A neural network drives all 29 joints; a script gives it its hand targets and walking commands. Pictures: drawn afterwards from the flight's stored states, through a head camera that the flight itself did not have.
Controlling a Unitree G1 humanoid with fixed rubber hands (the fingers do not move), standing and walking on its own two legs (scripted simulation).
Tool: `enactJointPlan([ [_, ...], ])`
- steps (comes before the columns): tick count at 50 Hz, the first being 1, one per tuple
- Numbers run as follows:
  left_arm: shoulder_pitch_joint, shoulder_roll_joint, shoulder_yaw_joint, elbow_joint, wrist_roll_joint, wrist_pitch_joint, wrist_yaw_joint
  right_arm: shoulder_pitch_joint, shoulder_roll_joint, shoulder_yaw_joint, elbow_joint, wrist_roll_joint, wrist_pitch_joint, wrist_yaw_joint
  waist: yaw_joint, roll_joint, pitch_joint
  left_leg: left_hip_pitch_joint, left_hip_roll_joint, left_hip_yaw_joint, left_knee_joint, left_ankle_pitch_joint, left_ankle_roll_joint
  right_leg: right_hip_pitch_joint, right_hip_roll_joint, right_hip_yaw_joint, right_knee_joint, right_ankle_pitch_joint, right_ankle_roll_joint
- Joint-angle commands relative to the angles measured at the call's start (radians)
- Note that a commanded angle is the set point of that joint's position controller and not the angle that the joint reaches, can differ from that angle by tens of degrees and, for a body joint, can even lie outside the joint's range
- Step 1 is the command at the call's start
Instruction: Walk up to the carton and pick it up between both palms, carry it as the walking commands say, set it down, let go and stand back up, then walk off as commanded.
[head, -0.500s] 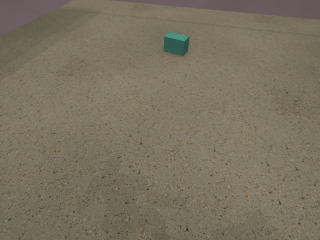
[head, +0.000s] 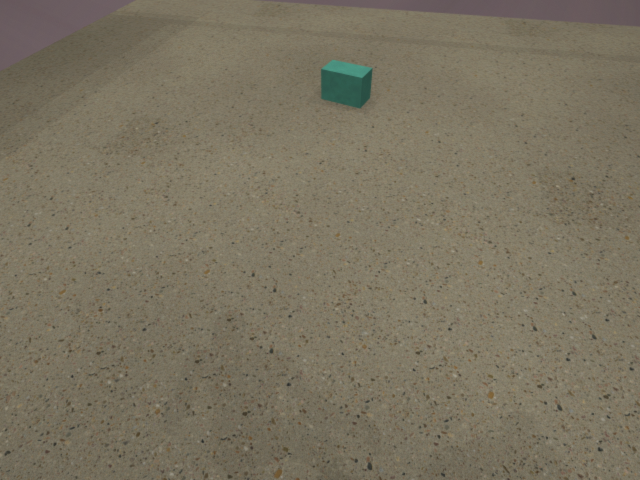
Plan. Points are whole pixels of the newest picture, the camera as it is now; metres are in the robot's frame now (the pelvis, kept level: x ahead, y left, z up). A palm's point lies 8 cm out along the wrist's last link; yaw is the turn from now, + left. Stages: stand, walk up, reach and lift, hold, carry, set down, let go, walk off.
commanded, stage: walk up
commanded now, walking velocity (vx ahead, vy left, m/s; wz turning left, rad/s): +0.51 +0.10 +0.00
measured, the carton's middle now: (346, 83) +2.53 -0.15 -0.67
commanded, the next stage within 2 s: none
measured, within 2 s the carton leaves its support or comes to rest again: neither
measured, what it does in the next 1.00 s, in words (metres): walks ahead: left foot, then right foot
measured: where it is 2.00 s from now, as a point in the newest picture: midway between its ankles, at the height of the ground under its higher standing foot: (329, 296)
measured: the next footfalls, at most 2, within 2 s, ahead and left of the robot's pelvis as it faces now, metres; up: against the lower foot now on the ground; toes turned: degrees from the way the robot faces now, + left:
left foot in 0.42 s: +0.35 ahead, +0.17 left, +0.00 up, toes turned +9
right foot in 0.90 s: +0.57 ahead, -0.15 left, +0.00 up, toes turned -9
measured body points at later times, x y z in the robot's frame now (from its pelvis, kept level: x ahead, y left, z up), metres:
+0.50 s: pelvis +0.23 +0.06 -0.03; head +0.27 +0.06 +0.42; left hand +0.14 +0.31 -0.17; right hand +0.39 -0.19 -0.15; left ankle +0.31 +0.16 -0.74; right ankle +0.05 -0.10 -0.67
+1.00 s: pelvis +0.47 -0.03 -0.01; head +0.50 -0.06 +0.44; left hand +0.59 +0.22 -0.12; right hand +0.44 -0.29 -0.17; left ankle +0.35 +0.13 -0.66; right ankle +0.53 -0.14 -0.74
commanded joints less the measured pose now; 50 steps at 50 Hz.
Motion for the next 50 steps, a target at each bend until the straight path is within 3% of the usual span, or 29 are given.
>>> enactJointPlan([
  [1, 0.399, 0.238, 0.065, 0.065, 0.021, -0.027, 0.038, -0.203, -0.059, 0.001, -0.156, -0.01, -0.023, 0.011, 0.194, -0.259, 0.014, -0.642, -0.024, 0.009, 0.487, -0.316, 0.03, 0.467, -0.418, 0.576, -0.323, -0.336, -0.095],
  [2, 0.346, 0.284, 0.063, 0.055, 0.022, -0.027, 0.047, -0.218, -0.067, -0.012, -0.169, -0.021, -0.019, 0.009, 0.146, -0.087, 0.042, -0.699, 0.009, -0.063, 0.601, -0.165, 0.012, 0.329, -0.514, 0.808, -0.451, -0.484, -0.141],
  [3, 0.254, 0.251, 0.058, 0.022, 0.017, -0.034, 0.048, -0.194, -0.074, -0.015, -0.161, -0.019, -0.025, 0.017, 0.098, -0.069, 0.1, -0.699, 0.077, -0.08, 0.649, -0.038, -0.002, 0.261, -0.484, 0.708, -0.443, -0.456, -0.154],
  [4, 0.191, 0.191, 0.048, 0.007, 0.013, -0.049, 0.045, -0.167, -0.062, -0.017, -0.151, -0.018, -0.034, 0.029, 0.066, -0.079, 0.135, -0.662, 0.105, -0.069, 0.651, 0.058, -0.016, 0.203, -0.409, 0.547, -0.416, -0.307, -0.137],
  [5, 0.174, 0.138, 0.042, 0.002, 0.006, -0.062, 0.042, -0.146, -0.054, -0.021, -0.14, -0.016, -0.034, 0.039, 0.048, -0.084, 0.13, -0.6, 0.108, -0.058, 0.635, 0.107, -0.03, 0.181, -0.336, 0.416, -0.392, -0.161, -0.105],
  [7, 0.222, 0.086, 0.025, 0.025, 0.002, -0.078, 0.038, -0.114, -0.03, -0.02, -0.128, -0.013, -0.024, 0.049, 0.037, -0.127, 0.1, -0.526, 0.073, -0.007, 0.618, 0.123, -0.042, 0.171, -0.278, 0.261, -0.35, 0.148, -0.07],
  [10, 0.312, 0.067, 0.019, 0.054, 0.001, -0.085, 0.041, -0.16, 0.005, -0.013, -0.146, -0.004, -0.01, 0.052, 0.054, -0.176, 0.11, -0.526, 0.047, 0.043, 0.533, 0.16, -0.046, 0.204, -0.265, 0.177, -0.321, 0.419, -0.067],
  [16, 0.367, 0.049, 0.02, 0.078, 0.003, -0.072, 0.047, -0.332, 0.061, 0.011, -0.199, 0.014, -0.02, 0.062, 0.088, -0.246, 0.149, -0.409, -0.001, 0.143, 0.198, 0.208, -0.029, 0.192, -0.243, 0.061, -0.322, 0.504, -0.08],
  [18, 0.345, 0.056, 0.021, 0.087, -0.005, -0.065, 0.05, -0.291, 0.064, 0.008, -0.201, 0.007, -0.027, 0.051, 0.042, -0.299, 0.099, -0.269, -0.027, 0.162, 0.136, 0.135, 0.004, 0.175, -0.219, 0.008, -0.264, 0.587, -0.07],
  [19, 0.354, 0.057, 0.019, 0.102, -0.011, -0.056, 0.053, -0.224, 0.039, 0.001, -0.188, 0.002, -0.036, 0.04, 0.01, -0.289, 0.046, -0.161, -0.034, 0.171, 0.126, 0.103, 0.018, 0.162, -0.196, -0.016, -0.155, 0.639, -0.071],
  [20, 0.359, 0.049, 0.017, 0.101, -0.019, -0.051, 0.054, -0.09, 0.003, -0.011, -0.137, -0.004, -0.048, 0.028, -0.046, -0.19, -0.033, 0.026, -0.056, 0.199, 0.086, 0.115, 0.033, 0.108, -0.159, -0.039, 0.042, 0.674, -0.063],
  [21, 0.359, 0.034, 0.012, 0.091, -0.023, -0.052, 0.056, 0.067, -0.044, -0.031, -0.078, -0.016, -0.057, 0.014, -0.103, -0.096, -0.124, 0.255, -0.022, 0.165, 0.096, 0.117, 0.042, -0.027, -0.136, -0.026, 0.265, 0.586, -0.051],
  [22, 0.327, -0.008, 0.001, 0.051, -0.013, -0.057, 0.056, 0.232, -0.127, -0.051, -0.043, -0.035, -0.064, 0.001, -0.162, 0.1, -0.244, 0.461, 0.238, -0.15, 0.047, -0.041, 0.062, -0.23, -0.109, 0.048, 0.559, 0.003, -0.036],
  [23, 0.348, -0.036, 0.014, 0.02, -0.014, -0.059, 0.054, 0.275, -0.246, -0.071, -0.052, -0.015, -0.06, -0.011, -0.168, 0.248, -0.307, 0.498, 0.492, -0.663, -0.203, -0.051, 0.13, -0.415, -0.012, 0.131, 0.757, -0.258, -0.033],
  [24, 0.297, 0.029, 0.041, 0.045, 0.003, -0.047, 0.053, 0.257, -0.233, -0.065, -0.044, 0.001, -0.056, -0.02, -0.124, 0.082, -0.208, 0.38, 0.464, -0.647, -0.216, 0.009, 0.145, -0.453, -0.048, 0.221, 0.842, -0.134, -0.032],
  [26, 0.284, -0.027, 0.03, 0.071, 0.01, -0.04, 0.042, 0.066, -0.089, -0.037, -0.061, 0.002, -0.072, -0.02, -0.025, 0.054, -0.04, 0.097, 0.361, -0.353, -0.191, 0.17, 0.14, -0.382, -0.114, 0.19, 0.834, -0.001, -0.026],
  [27, 0.271, -0.044, 0.028, 0.077, 0.011, -0.027, 0.033, 0.016, -0.034, -0.029, -0.065, 0.007, -0.079, -0.018, -0.002, 0.067, -0.009, 0.003, 0.302, -0.245, -0.204, 0.156, 0.132, -0.332, -0.128, 0.171, 0.804, 0.037, -0.011],
  [29, 0.237, -0.058, 0.032, 0.072, 0.015, 0.004, 0.015, 0.011, -0.003, -0.023, -0.052, 0.008, -0.086, -0.013, 0.016, 0.124, 0.028, -0.102, 0.265, -0.131, -0.234, 0.146, 0.108, -0.283, -0.131, 0.138, 0.744, 0.094, 0.017],
  [33, 0.073, -0.071, 0.021, 0.013, 0.011, 0.024, -0.011, 0.093, -0.009, -0.028, -0.016, 0.003, -0.091, -0.018, -0.012, 0.141, 0.081, -0.081, 0.261, -0.058, -0.281, 0.127, 0.098, -0.359, -0.127, 0.098, 0.571, 0.207, 0.051],
  [38, -0.123, -0.062, 0.014, -0.064, -0.001, 0.016, -0.037, 0.153, -0.042, -0.043, -0.006, 0.004, -0.087, -0.021, -0.058, 0.157, 0.142, -0.034, 0.247, 0.018, -0.343, 0.083, 0.086, -0.297, -0.088, 0.048, 0.208, 0.269, 0.057],
  [41, -0.147, -0.051, 0.017, -0.081, 0.006, -0.003, -0.033, 0.175, -0.036, -0.041, 0.006, 0.005, -0.085, -0.017, -0.054, 0.231, 0.118, -0.036, 0.204, 0.074, -0.305, 0.02, 0.091, -0.166, -0.055, -0.004, 0.111, 0.203, 0.049],
  [43, -0.099, -0.03, 0.025, -0.063, 0.014, -0.015, -0.019, 0.182, -0.052, -0.046, 0.006, 0.005, -0.077, -0.018, -0.018, 0.141, 0.093, -0.049, 0.214, 0.066, -0.212, 0.055, 0.097, -0.071, -0.038, -0.036, 0.058, 0.168, 0.035],
  [44, -0.012, -0.005, 0.034, -0.034, 0.018, -0.024, -0.007, 0.185, -0.044, -0.041, 0.006, 0.002, -0.075, -0.017, 0.023, 0.056, 0.036, -0.066, 0.187, 0.082, -0.061, 0.124, 0.085, 0.044, -0.03, -0.046, 0.021, 0.146, 0.016],
  [45, 0.153, 0.041, 0.05, 0.021, 0.025, -0.038, 0.009, 0.19, -0.021, -0.03, -0.005, -0.002, -0.073, -0.016, 0.088, -0.071, -0.057, -0.153, 0.131, 0.105, 0.209, 0.132, 0.066, 0.243, -0.05, -0.008, -0.014, 0.112, -0.014],
  [46, 0.314, 0.148, 0.079, 0.049, 0.044, -0.053, 0.027, 0.186, 0.061, -0.007, -0.068, 0.0, -0.082, -0.014, 0.15, -0.374, -0.178, -0.395, 0.054, 0.127, 0.586, -0.237, 0.027, 0.436, -0.361, 0.415, -0.133, -0.134, -0.072],
  [47, 0.354, 0.234, 0.081, 0.053, 0.027, -0.048, 0.033, 0.203, 0.056, -0.019, -0.067, 0.0, -0.069, -0.016, 0.133, -0.278, -0.209, -0.528, -0.013, -0.016, 0.782, -0.277, 0.028, 0.417, -0.507, 0.795, -0.308, -0.209, -0.085],
  [48, 0.263, 0.197, 0.069, 0.037, 0.022, -0.046, 0.035, 0.207, 0.032, -0.026, -0.049, 0.002, -0.068, -0.02, 0.071, -0.192, -0.122, -0.563, 0.045, -0.073, 0.836, -0.154, 0.027, 0.326, -0.476, 0.718, -0.291, -0.15, -0.098],
  [50, 0.102, 0.057, 0.047, 0.014, 0.007, -0.062, 0.033, 0.177, 0.054, -0.033, -0.04, 0.001, -0.066, -0.006, 0.002, -0.157, -0.009, -0.473, 0.111, -0.052, 0.774, 0.013, 0.013, 0.141, -0.344, 0.409, -0.253, 0.129, -0.083],
])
